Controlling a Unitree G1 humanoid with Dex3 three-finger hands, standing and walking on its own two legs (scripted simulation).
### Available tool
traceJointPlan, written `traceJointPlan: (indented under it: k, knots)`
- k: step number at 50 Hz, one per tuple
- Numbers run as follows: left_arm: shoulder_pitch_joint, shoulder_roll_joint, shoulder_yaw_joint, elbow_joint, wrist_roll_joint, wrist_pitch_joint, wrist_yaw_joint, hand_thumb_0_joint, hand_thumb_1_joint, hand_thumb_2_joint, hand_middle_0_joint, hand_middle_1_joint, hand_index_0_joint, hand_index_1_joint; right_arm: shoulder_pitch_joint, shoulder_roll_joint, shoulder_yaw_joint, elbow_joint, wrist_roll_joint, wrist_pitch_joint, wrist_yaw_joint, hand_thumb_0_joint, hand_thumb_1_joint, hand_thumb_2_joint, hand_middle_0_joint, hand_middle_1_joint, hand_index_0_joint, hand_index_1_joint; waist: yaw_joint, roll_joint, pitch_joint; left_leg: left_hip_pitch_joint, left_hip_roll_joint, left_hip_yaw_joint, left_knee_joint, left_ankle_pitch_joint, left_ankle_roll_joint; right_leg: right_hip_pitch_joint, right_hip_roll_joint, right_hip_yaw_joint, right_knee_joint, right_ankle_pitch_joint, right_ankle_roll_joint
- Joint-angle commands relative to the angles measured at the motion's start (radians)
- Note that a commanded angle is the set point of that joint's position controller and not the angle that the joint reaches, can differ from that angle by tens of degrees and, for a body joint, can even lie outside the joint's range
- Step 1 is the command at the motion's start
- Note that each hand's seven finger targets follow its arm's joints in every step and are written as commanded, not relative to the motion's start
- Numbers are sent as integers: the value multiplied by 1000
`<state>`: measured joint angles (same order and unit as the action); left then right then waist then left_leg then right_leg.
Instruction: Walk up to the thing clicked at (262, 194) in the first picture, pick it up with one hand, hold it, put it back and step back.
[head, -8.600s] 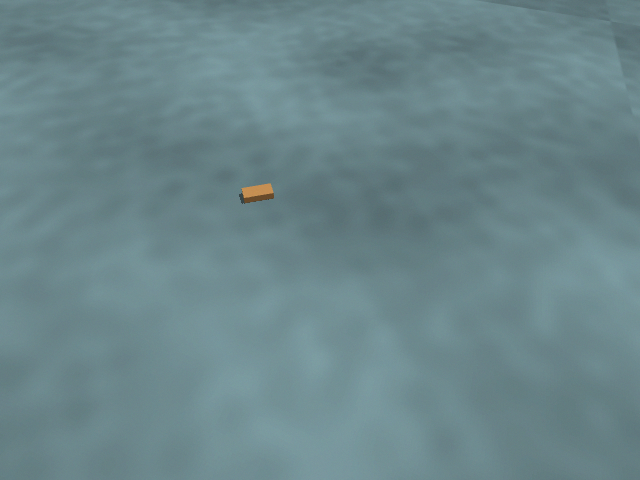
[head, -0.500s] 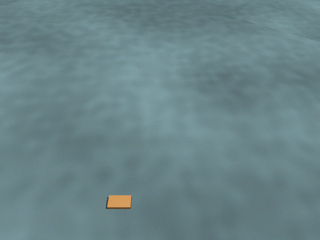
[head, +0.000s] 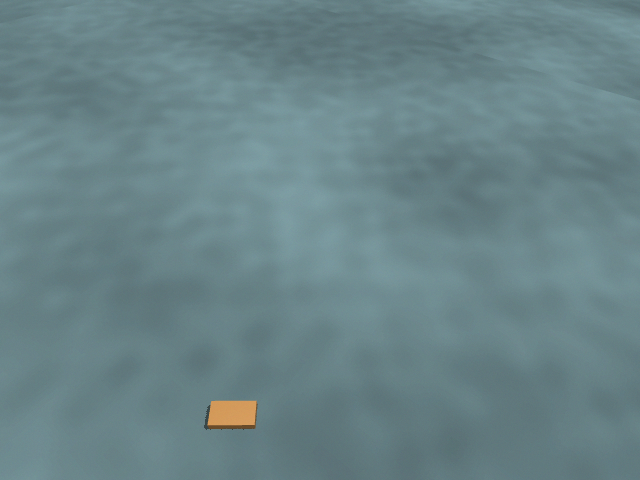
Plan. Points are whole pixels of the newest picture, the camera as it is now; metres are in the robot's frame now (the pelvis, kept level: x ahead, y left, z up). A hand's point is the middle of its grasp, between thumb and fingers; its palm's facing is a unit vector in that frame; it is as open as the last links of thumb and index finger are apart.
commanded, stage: walk up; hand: left
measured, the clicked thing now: (233, 414) +0.46 +0.23 -0.76
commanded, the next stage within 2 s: none
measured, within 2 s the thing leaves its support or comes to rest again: neither
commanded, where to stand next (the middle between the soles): +0.08 -0.02 m, yaw +0 degrees
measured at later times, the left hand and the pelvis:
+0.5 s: hand out of the picture +0.13 +0.23 -0.17, palm faces +0.01 -0.95 -0.32, open 7.4 cm; pelvis +0.06 -0.02 -0.01, yaw -1 degrees
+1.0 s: hand (154, 475) +0.17 +0.22 -0.15, palm faces -0.03 -0.93 -0.36, open 7.4 cm; pelvis +0.07 -0.03 +0.00, yaw -1 degrees
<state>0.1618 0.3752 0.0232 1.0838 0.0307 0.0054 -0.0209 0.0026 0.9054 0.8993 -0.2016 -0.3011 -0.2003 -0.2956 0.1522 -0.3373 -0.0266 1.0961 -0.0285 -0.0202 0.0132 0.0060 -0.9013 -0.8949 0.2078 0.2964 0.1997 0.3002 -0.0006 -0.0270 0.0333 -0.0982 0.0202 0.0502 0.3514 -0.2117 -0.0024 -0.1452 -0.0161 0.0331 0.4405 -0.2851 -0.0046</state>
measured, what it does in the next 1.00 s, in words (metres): steps on the spot: left foot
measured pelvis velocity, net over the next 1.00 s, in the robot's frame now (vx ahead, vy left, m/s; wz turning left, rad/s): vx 0.07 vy -0.03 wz -0.02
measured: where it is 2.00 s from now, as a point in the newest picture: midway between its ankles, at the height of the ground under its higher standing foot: outside the picture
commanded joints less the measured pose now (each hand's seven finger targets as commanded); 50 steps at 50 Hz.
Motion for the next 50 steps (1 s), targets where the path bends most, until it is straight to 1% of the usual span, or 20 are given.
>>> traceJointPlan:
  k: [1,3,5,6,7,8,9,13,15,18,20,21,22,23,25,27,29,31,38,50]
  knots:
    - [14,180,65,-82,3,-1,-6,0,900,900,-200,-300,-200,-300,-51,-306,-76,-106,-9,-29,-25,0,-900,-900,200,300,200,300,13,145,82,-87,302,-278,-195,-336,190,-154,-26,11,161,-147,-27]
    - [45,166,68,-81,3,-12,-8,0,900,900,-200,-300,-200,-300,-67,-281,-72,-131,-10,-28,-22,0,-900,-900,200,300,200,300,36,157,78,-112,248,-203,-93,-125,155,-69,-31,23,25,-88,-39]
    - [82,203,75,-77,7,-27,0,0,900,900,-200,-300,-200,-300,-71,-234,-62,-157,4,-22,-20,0,-900,-900,200,300,200,300,46,60,45,-146,112,-39,106,70,64,47,-74,124,-146,183,-65]
    - [114,248,86,-76,-1,-34,7,0,900,900,-200,-300,-200,-300,-76,-191,-50,-176,13,-16,-20,0,-900,-900,200,300,200,300,50,-44,29,-181,28,23,233,-43,16,67,-155,255,-205,245,-74]
    - [100,285,92,-93,3,-33,11,0,900,900,-200,-300,-200,-300,-70,-178,-46,-185,13,-6,-23,0,-900,-900,200,300,200,300,51,-83,52,-282,-24,11,307,-283,5,104,-211,346,-224,160,-126]
    - [87,311,99,-117,13,-33,13,0,900,900,-200,-300,-200,-300,-40,-194,-49,-188,13,-5,-26,0,-900,-900,200,300,200,300,53,-89,55,-289,-17,-36,393,-372,11,87,-273,398,-216,142,-210]
    - [84,294,100,-132,12,-32,15,0,900,900,-200,-300,-200,-300,-20,-201,-51,-185,11,-9,-29,0,-900,-900,200,300,200,300,50,-83,64,-312,1,-69,426,-381,17,92,-284,389,-203,191,-235]
    - [78,209,77,-158,-6,-36,30,0,900,900,-200,-300,-200,-300,27,-191,-42,-184,22,-8,-30,0,-900,-900,200,300,200,300,26,-121,-21,-337,9,-104,398,-271,20,247,-206,207,-105,651,-182]
    - [75,208,72,-173,-10,-36,33,0,900,900,-200,-300,-200,-300,18,-187,-40,-193,17,-5,-32,0,-900,-900,200,300,200,300,29,-109,-46,-274,8,-86,336,-228,16,217,-208,170,-72,738,-179]
    - [7,205,64,-190,-24,-25,38,0,900,900,-200,-300,-200,-300,48,-187,-48,-170,14,-7,-35,0,-900,-900,200,300,200,300,-7,-90,-65,-120,1,-52,106,-27,23,128,-165,80,29,700,-133]
    - [-27,172,51,-209,-44,-20,36,0,900,900,-200,-300,-200,-300,112,-246,-73,-143,8,-15,-41,0,-900,-900,200,300,200,300,-47,20,-142,126,85,-158,-3,430,66,-10,-84,18,141,514,-40]
    - [2,140,44,-207,-60,-16,35,0,900,900,-200,-300,-200,-300,85,-281,-77,-159,8,-20,-46,0,-900,-900,200,300,200,300,-29,106,-169,207,220,-319,-9,556,127,-114,-5,4,199,307,-1]
    - [37,135,39,-185,-57,-2,38,0,900,900,-200,-300,-200,-300,28,-286,-70,-178,13,-23,-47,0,-900,-900,200,300,200,300,4,151,-133,127,306,-410,-39,441,194,-114,24,22,171,-89,-3]
    - [67,178,50,-150,-46,8,41,0,900,900,-200,-300,-200,-300,-35,-300,-69,-181,22,-22,-44,0,-900,-900,200,300,200,300,21,196,-83,-18,334,-406,-26,358,244,-19,-10,30,190,-268,-17]
    - [49,161,42,-121,-37,-2,34,0,900,900,-200,-300,-200,-300,-101,-253,-46,-172,22,-15,-37,0,-900,-900,200,300,200,300,46,180,-37,-53,251,-283,-16,325,167,19,-25,35,30,-154,-25]
    - [32,188,48,-101,-31,-20,31,0,900,900,-200,-300,-200,-300,-108,-228,-34,-175,30,-15,-36,0,-900,-900,200,300,200,300,38,138,-38,-52,149,-178,57,413,75,66,-59,75,-90,216,-23]
    - [-6,192,41,-82,-38,-28,35,0,900,900,-200,-300,-200,-300,-97,-216,-29,-148,43,-11,-30,0,-900,-900,200,300,200,300,17,122,-63,-27,110,-149,54,382,36,89,-92,82,-107,376,-26]
    - [-63,197,31,-82,-34,-28,32,0,900,900,-200,-300,-200,-300,-87,-210,-31,-131,44,-1,-24,0,-900,-900,200,300,200,300,-6,90,-51,-28,101,-154,-34,211,37,57,-95,69,-95,284,-20]
    - [-96,190,33,-39,-34,-35,35,0,900,900,-200,-300,-200,-300,-131,-203,-20,-93,38,-3,-19,0,-900,-900,200,300,200,300,7,-8,-110,70,111,-128,9,409,31,108,-109,51,-140,479,-3]
    - [-140,196,40,-25,-27,-31,34,0,900,900,-200,-300,-200,-300,-137,-210,-20,-52,29,8,-16,0,-900,-900,200,300,200,300,-1,19,-72,39,98,-128,-35,247,23,82,-109,55,-198,301,-11]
